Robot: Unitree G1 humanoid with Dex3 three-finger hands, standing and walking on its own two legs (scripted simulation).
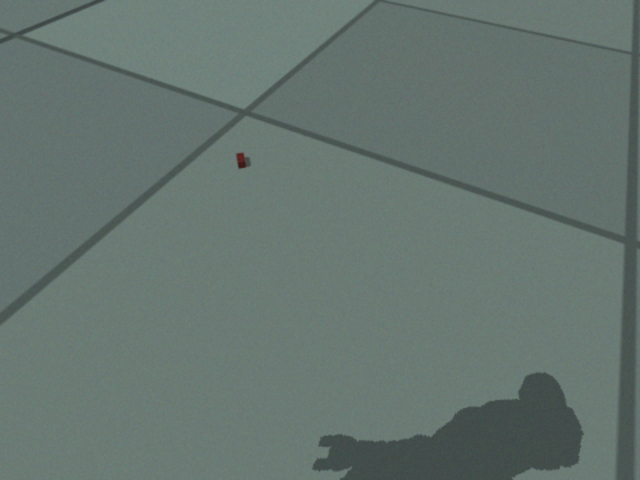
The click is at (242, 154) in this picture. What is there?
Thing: small box
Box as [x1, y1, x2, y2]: [236, 153, 245, 167]
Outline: 237,153 236,155 238,167 245,167 243,153
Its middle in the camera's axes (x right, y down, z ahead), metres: -0.38 -0.39 +1.92
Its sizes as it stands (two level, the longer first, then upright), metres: 0.071 0.036 0.036
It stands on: the floor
